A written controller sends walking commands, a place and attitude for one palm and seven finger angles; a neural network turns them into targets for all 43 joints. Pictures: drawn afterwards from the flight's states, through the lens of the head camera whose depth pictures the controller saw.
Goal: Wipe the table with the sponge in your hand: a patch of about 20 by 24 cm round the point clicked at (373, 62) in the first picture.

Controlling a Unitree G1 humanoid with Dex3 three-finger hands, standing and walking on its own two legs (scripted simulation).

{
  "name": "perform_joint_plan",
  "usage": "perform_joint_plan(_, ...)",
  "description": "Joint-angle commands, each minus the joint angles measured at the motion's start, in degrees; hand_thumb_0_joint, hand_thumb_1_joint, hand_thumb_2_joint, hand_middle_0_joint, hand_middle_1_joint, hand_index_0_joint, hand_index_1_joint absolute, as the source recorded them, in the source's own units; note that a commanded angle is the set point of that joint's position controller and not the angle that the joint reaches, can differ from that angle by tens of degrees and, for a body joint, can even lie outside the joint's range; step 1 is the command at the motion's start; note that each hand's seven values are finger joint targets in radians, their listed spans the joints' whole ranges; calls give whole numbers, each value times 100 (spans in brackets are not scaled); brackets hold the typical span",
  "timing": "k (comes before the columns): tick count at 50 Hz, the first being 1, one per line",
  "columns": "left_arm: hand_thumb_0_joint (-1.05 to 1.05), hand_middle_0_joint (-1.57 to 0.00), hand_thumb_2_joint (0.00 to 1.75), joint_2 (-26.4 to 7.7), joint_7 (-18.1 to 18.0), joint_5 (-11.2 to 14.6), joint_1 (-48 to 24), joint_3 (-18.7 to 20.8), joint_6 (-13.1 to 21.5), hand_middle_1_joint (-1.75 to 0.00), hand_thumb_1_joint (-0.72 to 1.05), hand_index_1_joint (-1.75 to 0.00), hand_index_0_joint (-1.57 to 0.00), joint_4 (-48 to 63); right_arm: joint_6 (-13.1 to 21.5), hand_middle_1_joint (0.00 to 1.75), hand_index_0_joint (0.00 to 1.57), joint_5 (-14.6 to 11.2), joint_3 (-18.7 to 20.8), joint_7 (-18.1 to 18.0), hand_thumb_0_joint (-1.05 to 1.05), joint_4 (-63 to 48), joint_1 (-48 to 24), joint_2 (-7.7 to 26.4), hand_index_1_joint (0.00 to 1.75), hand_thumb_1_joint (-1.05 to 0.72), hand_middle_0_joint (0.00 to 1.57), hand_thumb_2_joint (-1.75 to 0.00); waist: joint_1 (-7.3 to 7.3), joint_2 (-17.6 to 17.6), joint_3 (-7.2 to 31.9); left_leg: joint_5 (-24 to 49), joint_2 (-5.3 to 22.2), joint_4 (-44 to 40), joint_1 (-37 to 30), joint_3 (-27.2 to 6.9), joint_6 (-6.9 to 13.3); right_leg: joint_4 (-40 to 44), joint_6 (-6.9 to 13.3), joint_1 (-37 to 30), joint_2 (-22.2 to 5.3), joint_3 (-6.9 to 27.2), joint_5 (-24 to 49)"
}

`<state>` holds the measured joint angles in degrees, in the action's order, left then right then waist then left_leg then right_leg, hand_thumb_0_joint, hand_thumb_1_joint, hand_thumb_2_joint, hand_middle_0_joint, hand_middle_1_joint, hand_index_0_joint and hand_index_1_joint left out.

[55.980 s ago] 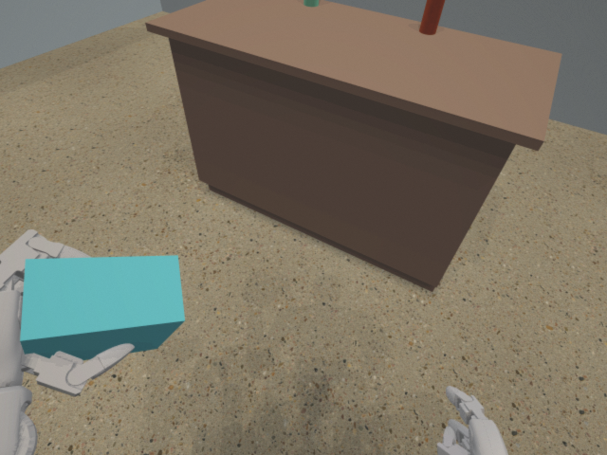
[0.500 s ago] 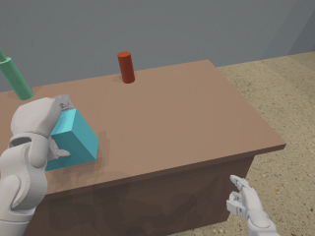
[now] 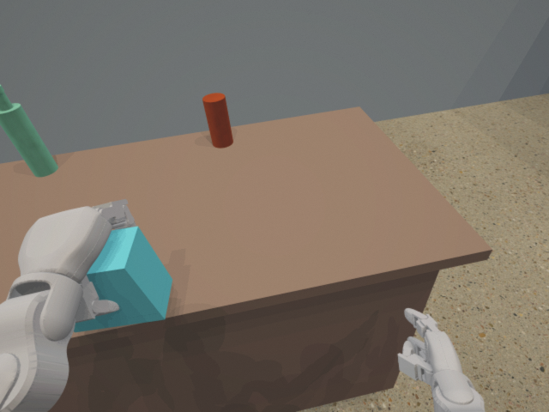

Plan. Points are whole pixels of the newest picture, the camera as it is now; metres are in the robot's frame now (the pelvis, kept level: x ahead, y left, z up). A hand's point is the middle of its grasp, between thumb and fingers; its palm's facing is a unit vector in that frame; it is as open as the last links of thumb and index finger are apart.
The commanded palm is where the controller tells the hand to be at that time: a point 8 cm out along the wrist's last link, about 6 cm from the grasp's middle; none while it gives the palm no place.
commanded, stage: bring the sponge back beside the body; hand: left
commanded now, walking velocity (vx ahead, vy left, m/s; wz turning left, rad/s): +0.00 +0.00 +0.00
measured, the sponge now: (112, 289) +0.21 +0.28 +0.11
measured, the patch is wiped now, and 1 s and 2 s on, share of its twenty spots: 0.95 0.95 0.95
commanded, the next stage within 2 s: step back with the hand held close in 0.50 s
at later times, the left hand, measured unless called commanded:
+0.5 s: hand (89, 260) +0.20 +0.27 +0.18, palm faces +0.22 -0.08 -0.97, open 10.7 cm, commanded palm +0.15 +0.28 +0.26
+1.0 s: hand (97, 207) +0.23 +0.25 +0.25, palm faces +0.42 -0.75 -0.51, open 10.7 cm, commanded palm +0.16 +0.30 +0.24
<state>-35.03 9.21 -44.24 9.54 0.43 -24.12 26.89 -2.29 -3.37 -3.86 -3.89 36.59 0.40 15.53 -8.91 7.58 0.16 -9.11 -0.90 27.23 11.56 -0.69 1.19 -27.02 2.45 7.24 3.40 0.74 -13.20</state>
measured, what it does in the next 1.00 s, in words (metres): stands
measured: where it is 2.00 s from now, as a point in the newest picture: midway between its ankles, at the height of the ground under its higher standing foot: outside the picture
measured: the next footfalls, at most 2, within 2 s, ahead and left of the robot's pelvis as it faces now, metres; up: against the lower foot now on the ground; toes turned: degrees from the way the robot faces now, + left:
right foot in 1.48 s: -0.04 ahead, -0.12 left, +0.00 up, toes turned +1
left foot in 1.72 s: -0.08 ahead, +0.16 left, +0.00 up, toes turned +1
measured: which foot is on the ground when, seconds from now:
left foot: down 0.00-1.00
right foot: down 0.00-1.00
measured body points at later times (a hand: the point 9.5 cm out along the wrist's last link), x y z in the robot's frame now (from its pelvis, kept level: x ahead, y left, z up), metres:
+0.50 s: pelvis +0.00 +0.00 +0.00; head -0.04 -0.04 +0.45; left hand +0.18 +0.27 +0.24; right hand +0.27 -0.18 -0.05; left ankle +0.07 +0.10 -0.74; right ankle +0.02 -0.10 -0.74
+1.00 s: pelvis +0.00 +0.02 -0.01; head +0.03 +0.03 +0.44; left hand +0.20 +0.29 +0.27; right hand +0.12 -0.23 -0.11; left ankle +0.05 +0.11 -0.74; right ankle +0.02 -0.10 -0.74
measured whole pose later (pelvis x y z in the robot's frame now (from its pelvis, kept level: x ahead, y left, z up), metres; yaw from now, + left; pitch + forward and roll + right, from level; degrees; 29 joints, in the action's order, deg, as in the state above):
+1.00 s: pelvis +0.00 +0.02 -0.01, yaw +0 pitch +1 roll -2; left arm -30.7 -6.2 3.3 20.6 29.8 7.4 40.2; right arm 1.6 0.2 -1.2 -3.0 35.9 16.3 14.2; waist 0.7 1.3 -2.1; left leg -13.2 -2.3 33.6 21.4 -3.5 2.2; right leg -29.4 0.7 16.6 3.3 0.5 -14.2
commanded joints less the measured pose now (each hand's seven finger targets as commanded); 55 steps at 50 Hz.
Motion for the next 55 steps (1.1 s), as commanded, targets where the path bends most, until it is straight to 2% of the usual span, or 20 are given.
perform_joint_plan(1, 0, -120, 130, -1848, -545, -339, -1531, 1612, 156, -160, 10, -160, -120, 1385, 373, 30, 20, 31, 217, -9, 0, -1085, -1575, 460, 30, -90, 20, -90, -106, 213, 901, -95, -26, -454, -470, -596, 63, 713, 340, 193, -51, 932, -214)
perform_joint_plan(4, 0, -120, 130, -1454, -565, -149, -1005, 1430, 124, -160, 10, -160, -120, 923, 309, 30, 20, 49, 237, 27, 0, -1020, -1503, 443, 30, -90, 20, -90, -97, -317, 691, 53, -27, -332, -476, -515, 38, 848, 288, 343, -131, 837, -165)
perform_joint_plan(9, 0, -120, 130, -1133, -446, 60, -863, 1143, 41, -160, 10, -160, -120, 783, 315, 30, 20, 2, 239, -18, 0, -1049, -1544, 480, 30, -90, 20, -90, 23, -521, 480, -152, -14, -289, -445, -466, 64, 937, 187, 553, -171, 803, -295)
perform_joint_plan(14, 0, -120, 130, -1233, -422, -79, -1126, 1066, 125, -160, 10, -160, -120, 1076, 431, 30, 20, 37, 230, -101, 0, -1074, -1542, 471, 30, -90, 20, -90, 28, -375, 625, -197, -49, -307, -548, -487, 98, 920, 199, 497, -164, 805, -387)
perform_joint_plan(16, 0, -120, 130, -1564, -472, -224, -1386, 1270, 179, -160, 10, -160, -120, 1538, 486, 30, 20, 25, 227, -103, 0, -1121, -1604, 464, 30, -90, 20, -90, 18, 193, 774, -285, -41, -381, -573, -537, 93, 832, 264, 383, -101, 962, -398)
perform_joint_plan(21, 0, -120, 130, -1777, -620, -313, -1215, 1618, 225, -160, 10, -160, -120, 1492, 462, 30, 20, 58, 238, -43, 0, -1048, -1534, 452, 30, -90, 20, -90, -88, 251, 841, -48, -18, -464, -523, -599, 63, 748, 329, 153, -34, 926, -149)
perform_joint_plan(29, 0, -120, 130, -1142, -522, 87, -795, 1232, 38, -160, 10, -160, -120, 725, 301, 30, 20, -2, 233, -3, 0, -1046, -1545, 486, 30, -90, 20, -90, -39, -429, 547, -43, 0, -415, -456, -479, 43, 892, 205, 380, -118, 705, -66)
perform_joint_plan(31, 0, -120, 130, -681, -433, -24, -839, 775, -95, -160, 10, -160, -120, -163, 322, 30, 20, -63, 205, -50, 0, -930, -1463, 498, 30, -90, 20, -90, 208, -555, 28, -522, 25, -534, -313, -428, 21, 1000, 181, 785, -49, 677, -470)
perform_joint_plan(32, 0, -120, 130, 159, -854, 4574, -1900, 1975, 1345, -160, 10, -160, -120, 1189, 350, 30, 20, -41, 169, 19, 0, -2045, -438, 314, 30, -90, 20, -90, 747, -1510, -510, -1603, 84, 266, -273, -486, 212, 1661, 98, 2107, -361, 1107, -1146)
perform_joint_plan(33, 0, -120, 130, -270, -1051, 4530, -826, 2009, 1823, -160, 10, -160, -120, 54, 421, 30, 20, 120, 73, -8, 0, -1503, 133, 299, 30, -90, 20, -90, 740, -1953, -144, -1577, -8, 902, -548, -437, 189, 1765, 285, 2486, -666, 1265, -1679)
perform_joint_plan(34, 0, -120, 130, 124, -1095, 4527, -651, 1651, 1998, -160, 10, -160, -120, 219, 406, 30, 20, 145, 134, 40, 0, -1421, 57, 212, 30, -90, 20, -90, 772, -1887, -88, -1447, -77, 1241, -593, -403, 126, 1702, 398, 2654, -817, 1332, -1816)
perform_joint_plan(35, 0, -120, 130, -150, -1226, 4669, -887, 2113, 2239, -160, 10, -160, -120, 1155, 378, 30, 20, 142, 215, 15, 0, -1400, 363, 324, 30, -90, 20, -90, 765, -1804, 247, -1349, 7, 1624, -608, -407, 99, 1625, 455, 2569, -1124, 1392, -1441)
perform_joint_plan(37, 0, -120, 130, -361, -1437, 4789, -757, 2470, 2720, -160, 10, -160, -120, 2307, 500, 30, 20, 207, 178, -38, 0, -1429, 434, 363, 30, -90, 20, -90, 827, -702, 1018, -843, 176, 1046, -496, -441, 135, 783, 444, 1683, -1263, 1181, -28)
perform_joint_plan(39, 0, -120, 130, -618, -1630, 4861, -318, 2972, 2951, -160, 10, -160, -120, 3045, 521, 30, 20, 258, 288, -28, 0, -1467, 439, 623, 30, -90, 20, -90, 738, 516, 1184, -152, 568, 231, 63, -1072, 206, -290, 270, 966, -892, 760, 998)
perform_joint_plan(41, 0, -120, 130, -1023, -1733, 4864, 62, 3592, 3139, -160, 10, -160, -120, 3319, 519, 30, 20, 285, 373, 0, 0, -1470, 513, 716, 30, -90, 20, -90, 601, 1304, 1011, -263, 986, -611, 866, -1612, 394, -859, -28, 442, -401, 302, 419)
perform_joint_plan(43, 0, -120, 130, -613, -1744, 4783, 556, 3603, 3274, -160, 10, -160, -120, 3045, 670, 30, 20, 420, 365, 16, 0, -1386, 570, 537, 30, -90, 20, -90, 605, 1277, 767, -409, 1033, -984, 1339, -1882, 509, -1114, -164, 373, -48, 82, -317)
perform_joint_plan(45, 0, -120, 130, -491, -1744, 4774, 650, 3619, 3363, -160, 10, -160, -120, 2632, 745, 30, 20, 435, 420, 32, 0, -1209, 702, 523, 30, -90, 20, -90, 671, 1027, 848, 810, 1056, -671, 935, -1856, 430, -642, -161, 438, -53, 73, -268)
perform_joint_plan(48, 0, -120, 130, -284, -1705, 4813, 933, 3546, 3444, -160, 10, -160, -120, 1923, 794, 30, 20, 353, 533, 51, 0, -1006, 808, 535, 30, -90, 20, -90, 797, 128, 1112, 1930, 1056, -214, 158, -1751, 153, 51, -129, 613, -130, 54, 73)
perform_joint_plan(52, 0, -120, 130, -16, -1671, 4901, 1674, 3366, 3442, -160, 10, -160, -120, 1437, 749, 30, 20, 150, 643, 45, 0, -1042, 894, 567, 30, -90, 20, -90, 878, -1009, 1427, 1117, 753, 578, 393, -1090, 57, 151, 95, 326, -840, 389, 1963)
perform_joint_plan(55, 0, -120, 130, -124, -1717, 4901, 1575, 3316, 3550, -160, 10, -160, -120, 1904, 718, 30, 20, 108, 655, 50, 0, -1069, 856, 498, 30, -90, 20, -90, 975, -1153, 1515, 541, 507, 1345, 442, -644, -4, 47, 323, 742, -1500, 857, 2873)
